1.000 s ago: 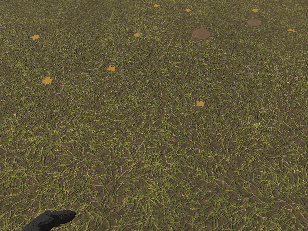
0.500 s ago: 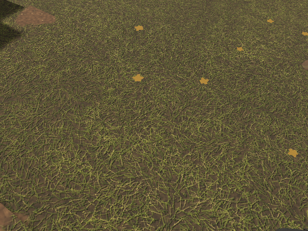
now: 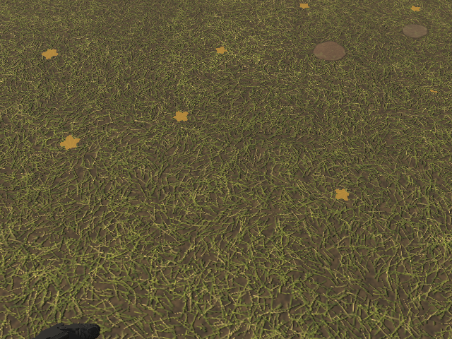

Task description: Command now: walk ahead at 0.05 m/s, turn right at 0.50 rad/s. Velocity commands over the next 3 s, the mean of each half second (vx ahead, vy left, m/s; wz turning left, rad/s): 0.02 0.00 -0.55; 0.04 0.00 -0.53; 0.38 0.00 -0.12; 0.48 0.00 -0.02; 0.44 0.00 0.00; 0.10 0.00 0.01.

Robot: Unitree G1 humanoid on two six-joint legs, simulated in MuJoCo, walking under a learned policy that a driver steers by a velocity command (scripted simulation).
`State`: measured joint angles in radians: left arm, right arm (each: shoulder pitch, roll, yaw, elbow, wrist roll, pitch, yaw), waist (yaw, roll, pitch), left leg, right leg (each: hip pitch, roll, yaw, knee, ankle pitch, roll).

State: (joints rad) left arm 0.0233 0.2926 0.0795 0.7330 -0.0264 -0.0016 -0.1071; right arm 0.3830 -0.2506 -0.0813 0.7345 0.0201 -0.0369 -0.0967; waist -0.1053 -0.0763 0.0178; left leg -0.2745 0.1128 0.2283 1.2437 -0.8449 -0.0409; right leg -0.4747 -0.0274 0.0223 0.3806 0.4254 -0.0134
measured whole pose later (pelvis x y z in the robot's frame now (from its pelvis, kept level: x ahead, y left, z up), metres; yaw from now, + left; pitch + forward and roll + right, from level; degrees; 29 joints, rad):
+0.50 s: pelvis +0.12 +0.03 -0.06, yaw -19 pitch +3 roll +0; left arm 0.19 0.30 0.07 0.67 -0.02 0.07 0.04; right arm 0.12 -0.24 -0.07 0.63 -0.02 -0.02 -0.03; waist 0.03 -0.03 -0.01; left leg -0.40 -0.04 -0.10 0.56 -0.20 -0.03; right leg -0.41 0.16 0.26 0.68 -0.35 -0.02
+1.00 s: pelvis +0.13 +0.01 -0.05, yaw -35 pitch +3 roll +0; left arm 0.25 0.25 0.06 0.64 0.00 0.03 -0.01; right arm 0.21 -0.31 -0.08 0.70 0.02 0.01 0.00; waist -0.01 0.05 -0.02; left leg -0.51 0.05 0.02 1.02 -0.46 -0.04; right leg -0.28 0.04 0.02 0.57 -0.33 -0.06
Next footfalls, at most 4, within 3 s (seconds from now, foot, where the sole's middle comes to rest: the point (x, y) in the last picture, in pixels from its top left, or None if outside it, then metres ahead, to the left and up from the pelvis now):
0.02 right None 0.15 -0.09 -0.82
0.48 left None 0.24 0.12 -0.82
0.90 right None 0.09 -0.08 -0.82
1.38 left None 0.46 -0.03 -0.82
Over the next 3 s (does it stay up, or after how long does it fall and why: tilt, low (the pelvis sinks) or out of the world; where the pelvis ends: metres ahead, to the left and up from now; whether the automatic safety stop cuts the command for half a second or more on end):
stays up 0.89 -0.46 -0.22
